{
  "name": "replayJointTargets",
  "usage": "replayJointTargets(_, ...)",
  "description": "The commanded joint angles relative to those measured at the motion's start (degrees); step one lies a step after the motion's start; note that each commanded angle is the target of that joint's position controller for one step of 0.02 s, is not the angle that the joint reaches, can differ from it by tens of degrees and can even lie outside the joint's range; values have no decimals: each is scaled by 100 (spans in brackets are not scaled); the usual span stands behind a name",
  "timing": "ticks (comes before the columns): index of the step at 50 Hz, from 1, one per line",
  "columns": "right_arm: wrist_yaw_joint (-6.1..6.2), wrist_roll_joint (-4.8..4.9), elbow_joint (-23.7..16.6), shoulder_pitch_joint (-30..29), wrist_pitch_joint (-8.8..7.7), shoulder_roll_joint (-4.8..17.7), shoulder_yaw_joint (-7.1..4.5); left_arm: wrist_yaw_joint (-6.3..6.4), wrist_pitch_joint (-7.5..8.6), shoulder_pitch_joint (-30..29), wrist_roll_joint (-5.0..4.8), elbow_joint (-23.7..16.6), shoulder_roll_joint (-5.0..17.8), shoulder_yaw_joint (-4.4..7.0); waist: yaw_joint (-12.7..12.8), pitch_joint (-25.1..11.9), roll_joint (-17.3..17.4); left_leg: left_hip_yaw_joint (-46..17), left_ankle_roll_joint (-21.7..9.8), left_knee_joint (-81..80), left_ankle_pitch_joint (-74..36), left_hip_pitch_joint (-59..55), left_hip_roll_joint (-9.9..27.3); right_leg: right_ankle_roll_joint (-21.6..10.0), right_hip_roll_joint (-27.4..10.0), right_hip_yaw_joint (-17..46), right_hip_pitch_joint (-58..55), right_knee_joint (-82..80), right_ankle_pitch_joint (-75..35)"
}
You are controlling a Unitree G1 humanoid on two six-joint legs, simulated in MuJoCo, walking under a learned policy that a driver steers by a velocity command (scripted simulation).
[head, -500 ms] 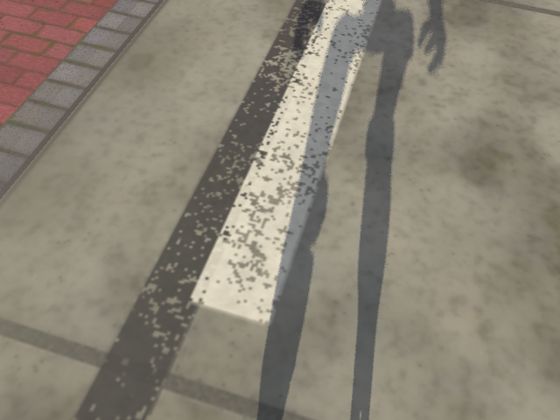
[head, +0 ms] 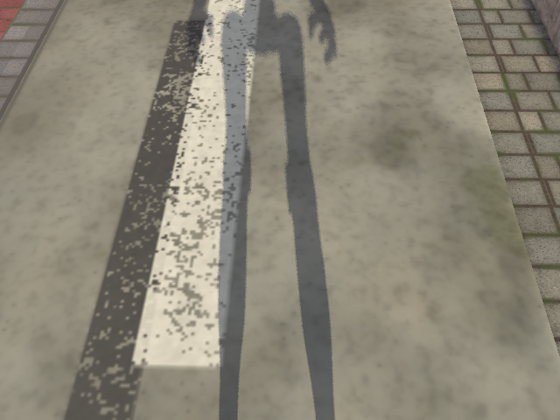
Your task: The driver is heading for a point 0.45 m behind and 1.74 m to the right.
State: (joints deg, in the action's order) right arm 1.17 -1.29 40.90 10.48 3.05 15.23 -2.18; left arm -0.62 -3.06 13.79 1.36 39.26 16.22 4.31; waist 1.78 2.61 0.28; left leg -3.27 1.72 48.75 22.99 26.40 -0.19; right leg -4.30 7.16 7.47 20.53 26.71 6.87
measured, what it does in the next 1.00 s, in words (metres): walks ahead, turning right: left foot, then right foot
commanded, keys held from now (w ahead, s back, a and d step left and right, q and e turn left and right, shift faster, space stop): e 0.12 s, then w+e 0.62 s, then w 0.26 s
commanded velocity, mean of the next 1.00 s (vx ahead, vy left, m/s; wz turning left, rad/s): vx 0.33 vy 0.00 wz -0.54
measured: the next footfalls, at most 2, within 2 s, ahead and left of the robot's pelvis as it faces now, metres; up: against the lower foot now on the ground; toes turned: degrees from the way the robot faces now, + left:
left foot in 0.10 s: +0.06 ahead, +0.12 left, +0.00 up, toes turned -9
right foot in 0.62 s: +0.14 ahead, -0.16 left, +0.00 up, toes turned -25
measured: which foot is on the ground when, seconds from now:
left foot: up 0.00-0.08, down 0.10-0.62, up 0.64-1.00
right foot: down 0.00-0.12, up 0.14-0.60, down 0.62-1.00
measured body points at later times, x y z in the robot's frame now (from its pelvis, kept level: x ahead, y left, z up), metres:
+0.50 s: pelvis +0.06 +0.00 +0.01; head +0.07 +0.00 +0.46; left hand +0.29 +0.20 -0.10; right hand +0.01 -0.28 -0.10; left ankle +0.02 +0.13 -0.74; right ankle +0.06 -0.14 -0.69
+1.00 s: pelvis +0.25 -0.16 +0.00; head +0.27 -0.19 +0.45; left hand +0.38 +0.08 -0.12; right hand +0.27 -0.46 -0.11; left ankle +0.47 -0.13 -0.69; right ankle +0.11 -0.14 -0.74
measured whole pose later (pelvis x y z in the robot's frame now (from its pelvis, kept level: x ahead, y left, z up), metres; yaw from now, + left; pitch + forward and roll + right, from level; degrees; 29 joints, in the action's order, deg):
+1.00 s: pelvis +0.25 -0.16 +0.00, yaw -32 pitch +2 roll +0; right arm -2.7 -2.2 42.0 6.8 -0.7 15.3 -1.8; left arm -0.1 3.4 25.4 0.2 48.4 14.3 1.7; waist 2.9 1.9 2.6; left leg 2.3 0.5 42.4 1.7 38.8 4.5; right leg -7.2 8.0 6.2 -4.3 11.6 16.6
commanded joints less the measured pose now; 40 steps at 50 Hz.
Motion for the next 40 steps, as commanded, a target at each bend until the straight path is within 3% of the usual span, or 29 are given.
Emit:
replayJointTargets(1,37,55,-374,111,-103,437,-102,-17,31,-61,39,-367,903,265,-31,-608,-806,84,-86,-523,75,-411,-244,-824,-1394,1973,-401,-907,476)
replayJointTargets(3,75,105,-345,336,-160,438,-95,-37,15,-152,24,-364,903,277,-133,-617,-858,85,-208,-1225,51,-896,-376,-674,-1331,2205,-330,-819,230)
replayJointTargets(5,162,82,-237,767,-248,513,-123,-3,21,-280,-89,-362,800,251,-407,-566,-666,-12,-366,-2740,-538,-1873,-232,-210,-978,2105,175,-549,817)
replayJointTargets(6,222,-5,-307,723,-277,999,-216,23,49,-53,-139,-397,464,171,-253,-568,293,-1133,-626,-3508,101,-2227,960,164,-457,1489,675,337,1952)
replayJointTargets(7,187,-66,-461,342,-265,1486,-327,61,71,-166,-137,-480,485,200,-294,-288,1503,-2731,-1165,-4100,924,-1930,2107,318,555,-14,1597,1702,2388)
replayJointTargets(8,141,-140,-443,295,-261,1250,-296,56,88,-251,133,-439,915,291,-228,-130,900,-2475,-1358,-3973,902,-1470,2189,329,-58,99,1475,2617,2107)
replayJointTargets(9,118,-104,-473,105,-280,899,-198,-14,94,-134,134,-324,911,319,-82,-122,716,-2077,-1255,-3926,984,-1390,1856,306,-97,82,1393,3023,1749)
replayJointTargets(11,100,-35,-498,-108,-324,759,-160,-165,52,182,134,-144,810,298,57,-102,870,-1311,-1017,-3952,778,-1694,1362,387,-181,-95,1588,3702,1269)
replayJointTargets(12,93,-32,-512,-36,-354,717,-153,-227,45,213,114,-91,766,271,-30,-103,865,-1080,-1028,-3967,621,-1885,1285,432,-249,-203,1748,3888,1200)
replayJointTargets(16,30,-21,-222,769,-508,826,-248,-346,66,-444,86,-263,579,173,-469,67,646,-722,-1057,-4051,262,-2662,1425,582,-478,-314,2283,3475,940)
replayJointTargets(19,3,-34,-47,1050,-607,890,-304,-386,95,-728,84,-320,524,136,-605,133,681,-465,-1107,-4105,-11,-2912,1569,622,-624,-406,2297,2890,836)
replayJointTargets(22,-36,-39,52,1061,-668,925,-336,-443,133,-1023,77,-423,425,65,-636,207,730,-60,-1093,-4097,-245,-2694,1643,558,-805,-673,1917,2193,776)
replayJointTargets(26,-75,-57,210,1147,-683,1044,-387,-492,189,-1390,71,-614,374,-20,-665,257,853,468,-1008,-3836,-651,-2261,1678,244,-843,-1122,1069,1322,1155)
replayJointTargets(28,-87,-30,276,1157,-631,1153,-414,-457,225,-1265,92,-637,421,-23,-539,199,881,607,-967,-3507,-1385,-2140,1791,16,-705,-1360,579,1037,1346)
replayJointTargets(29,-88,6,296,1090,-603,1186,-412,-418,258,-965,111,-564,437,-9,-340,79,785,814,-900,-3053,-2113,-1997,1775,-104,-547,-1438,68,758,1310)
replayJointTargets(30,-89,55,297,981,-582,1162,-383,-359,314,-290,146,-334,464,37,36,-271,457,1227,-774,-2030,-3042,-1676,1586,-224,-293,-1494,-938,352,993)
replayJointTargets(31,-99,28,240,1020,-573,981,-302,-260,362,785,183,33,796,185,461,-1014,-281,1645,-554,-351,-3077,-993,1217,-401,-455,-893,-2371,49,1399)
replayJointTargets(32,-187,-45,-249,817,-581,326,-114,-141,393,1322,114,-14,1566,343,588,-1369,-1922,1699,-171,1633,236,1143,431,-997,-2352,2247,-3604,-881,3147)
replayJointTargets(33,-199,-174,-368,375,-600,704,-205,-97,399,1212,-57,-112,1665,332,658,-1258,-1328,496,-161,2306,787,2073,79,-1323,-2725,3804,-3501,-1593,2783)
replayJointTargets(34,-248,-115,-404,190,-631,849,-236,-50,369,1040,-49,-18,1383,259,515,-611,-841,218,-243,2418,315,2369,431,-1328,-2589,2855,-3247,-1325,1943)
replayJointTargets(35,-282,-47,-297,299,-688,815,-208,-25,382,785,-51,-8,1109,178,244,-258,-492,220,-263,2040,-259,2042,625,-1171,-2305,2129,-2628,-1220,847)
replayJointTargets(36,-284,-72,-195,413,-688,799,-211,-11,411,487,-50,-58,942,119,2,-115,-319,220,-238,1654,-477,1633,723,-990,-1956,1587,-2159,-1248,58)
replayJointTargets(38,-305,-182,8,793,-545,766,-197,0,519,201,-90,-96,735,21,-279,-246,-447,310,-96,1434,-733,1075,712,-893,-1566,995,-1774,-1327,-1066)
replayJointTargets(40,-333,-178,44,773,-445,660,-178,-8,627,379,-137,58,713,5,-338,-284,-381,419,-7,1288,-959,1035,629,-917,-1461,743,-1677,-1395,-1754)
Keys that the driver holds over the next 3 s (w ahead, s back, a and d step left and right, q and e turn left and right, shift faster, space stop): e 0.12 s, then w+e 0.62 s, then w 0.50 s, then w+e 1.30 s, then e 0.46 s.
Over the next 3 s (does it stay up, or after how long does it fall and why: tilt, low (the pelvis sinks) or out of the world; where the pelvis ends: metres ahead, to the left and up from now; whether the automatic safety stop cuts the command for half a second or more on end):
stays up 0.85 -0.96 0.05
